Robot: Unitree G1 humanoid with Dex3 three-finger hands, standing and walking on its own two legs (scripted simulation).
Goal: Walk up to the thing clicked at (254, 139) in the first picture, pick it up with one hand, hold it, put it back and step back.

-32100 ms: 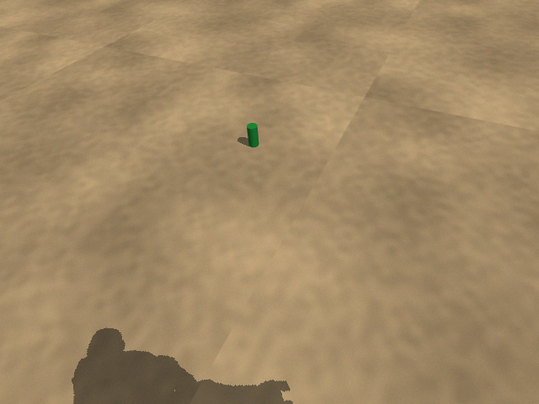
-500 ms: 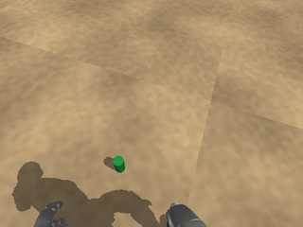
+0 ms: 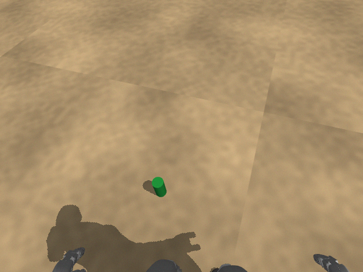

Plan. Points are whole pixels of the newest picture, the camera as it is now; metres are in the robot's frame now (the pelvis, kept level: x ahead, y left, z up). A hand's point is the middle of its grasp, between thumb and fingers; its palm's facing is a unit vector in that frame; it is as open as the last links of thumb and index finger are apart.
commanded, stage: step back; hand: left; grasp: from the side
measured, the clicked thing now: (159, 187) +0.59 +0.20 -0.70
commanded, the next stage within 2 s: none
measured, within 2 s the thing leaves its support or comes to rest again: neither
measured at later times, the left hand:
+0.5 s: hand out of the picture -0.08 +0.28 -0.16, palm faces -0.02 -0.93 -0.37, open 7.4 cm
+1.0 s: hand out of the picture -0.17 +0.23 -0.15, palm faces +0.02 -0.93 -0.38, open 7.4 cm
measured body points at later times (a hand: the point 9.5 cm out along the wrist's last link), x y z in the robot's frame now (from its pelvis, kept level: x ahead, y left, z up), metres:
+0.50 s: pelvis -0.15 +0.00 +0.00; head -0.08 +0.03 +0.44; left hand -0.08 +0.33 -0.14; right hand -0.03 -0.31 -0.10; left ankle -0.09 +0.13 -0.73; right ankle -0.19 -0.16 -0.67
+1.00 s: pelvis -0.32 -0.04 -0.02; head -0.26 -0.02 +0.42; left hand -0.17 +0.28 -0.13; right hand -0.25 -0.35 -0.13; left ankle -0.33 +0.07 -0.73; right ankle -0.21 -0.15 -0.73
